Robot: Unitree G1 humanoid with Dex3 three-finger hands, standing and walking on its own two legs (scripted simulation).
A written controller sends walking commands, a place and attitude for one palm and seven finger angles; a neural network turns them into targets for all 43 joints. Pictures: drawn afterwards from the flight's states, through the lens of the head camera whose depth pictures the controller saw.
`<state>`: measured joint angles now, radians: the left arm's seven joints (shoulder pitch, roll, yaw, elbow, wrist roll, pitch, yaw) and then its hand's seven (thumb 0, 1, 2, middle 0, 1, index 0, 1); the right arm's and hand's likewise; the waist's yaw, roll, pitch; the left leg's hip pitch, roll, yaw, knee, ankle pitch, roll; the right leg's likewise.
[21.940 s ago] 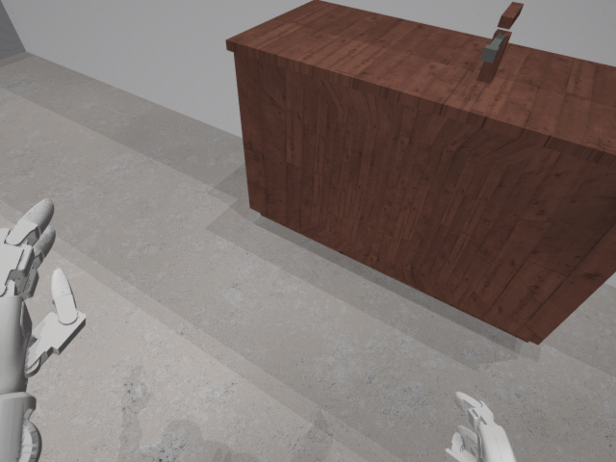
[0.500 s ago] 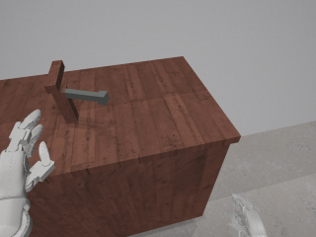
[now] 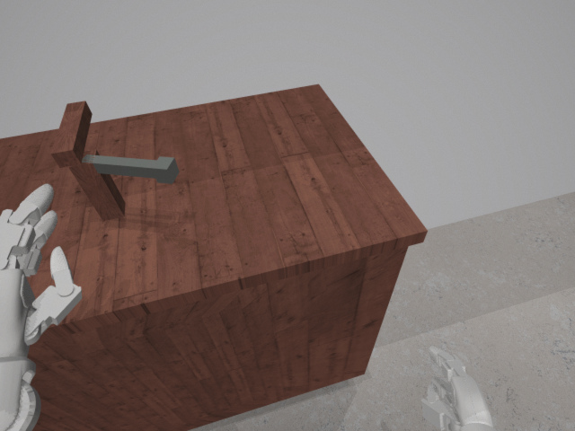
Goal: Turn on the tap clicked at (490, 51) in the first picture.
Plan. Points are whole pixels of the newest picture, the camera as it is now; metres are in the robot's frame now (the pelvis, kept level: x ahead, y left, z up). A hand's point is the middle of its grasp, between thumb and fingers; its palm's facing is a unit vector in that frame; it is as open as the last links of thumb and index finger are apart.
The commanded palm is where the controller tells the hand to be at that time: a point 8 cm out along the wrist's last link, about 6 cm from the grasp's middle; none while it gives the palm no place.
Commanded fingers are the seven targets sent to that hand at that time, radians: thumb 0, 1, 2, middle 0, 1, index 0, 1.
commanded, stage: step back with the hand held close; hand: left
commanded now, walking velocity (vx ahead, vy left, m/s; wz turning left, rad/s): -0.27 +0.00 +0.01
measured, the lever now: (165, 170) +0.43 +0.23 +0.15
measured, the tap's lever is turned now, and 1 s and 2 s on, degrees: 64 64 64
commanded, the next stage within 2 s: stop stepping back and stand still in 1.20 s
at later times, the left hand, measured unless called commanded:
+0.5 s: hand (43, 361) +0.14 +0.24 +0.16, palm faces +0.38 -0.81 -0.44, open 7.4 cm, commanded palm +0.09 +0.29 +0.17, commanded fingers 0.00 0.90 0.90 -0.20 -0.30 -0.20 -0.30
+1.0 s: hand (21, 420) +0.10 +0.23 +0.16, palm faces +0.38 -0.84 -0.39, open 7.4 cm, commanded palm +0.03 +0.29 +0.17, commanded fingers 0.00 0.90 0.90 -0.20 -0.30 -0.20 -0.30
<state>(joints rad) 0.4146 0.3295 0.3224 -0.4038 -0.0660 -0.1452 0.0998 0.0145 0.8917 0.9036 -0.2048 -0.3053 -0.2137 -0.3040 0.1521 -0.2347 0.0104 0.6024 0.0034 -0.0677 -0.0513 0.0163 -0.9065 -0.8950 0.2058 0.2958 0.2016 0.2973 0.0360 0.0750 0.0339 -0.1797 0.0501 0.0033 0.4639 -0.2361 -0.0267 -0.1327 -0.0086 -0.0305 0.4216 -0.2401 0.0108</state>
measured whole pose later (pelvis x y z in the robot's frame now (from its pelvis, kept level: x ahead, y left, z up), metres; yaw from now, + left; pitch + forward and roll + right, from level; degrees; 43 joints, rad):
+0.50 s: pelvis -0.07 +0.01 -0.01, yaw +0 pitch +0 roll -1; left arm 0.52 0.35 0.33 -0.54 -0.05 -0.16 0.16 0.01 0.89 0.90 -0.21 -0.31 -0.22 -0.30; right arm 0.19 -0.22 0.01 0.56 0.02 -0.05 -0.08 0.02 -0.91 -0.89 0.21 0.30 0.20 0.30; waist 0.01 0.05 0.05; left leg -0.41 0.03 0.01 0.58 -0.19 0.00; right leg -0.37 -0.03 -0.02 0.56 -0.20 0.02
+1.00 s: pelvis -0.12 +0.01 -0.01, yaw +2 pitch +1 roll +1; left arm 0.50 0.35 0.32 -0.61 -0.04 -0.15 0.16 0.01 0.89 0.90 -0.21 -0.31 -0.22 -0.30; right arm 0.15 -0.19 0.01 0.61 0.00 -0.05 -0.06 0.02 -0.91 -0.89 0.21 0.30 0.20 0.30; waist -0.01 -0.04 0.07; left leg -0.45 -0.01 0.02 0.81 -0.40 -0.02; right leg -0.41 -0.04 0.02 0.57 -0.18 0.01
